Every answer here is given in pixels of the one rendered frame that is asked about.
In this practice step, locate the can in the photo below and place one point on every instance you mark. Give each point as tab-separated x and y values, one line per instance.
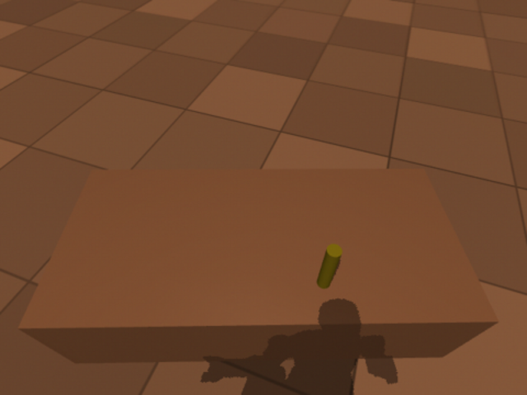
331	258

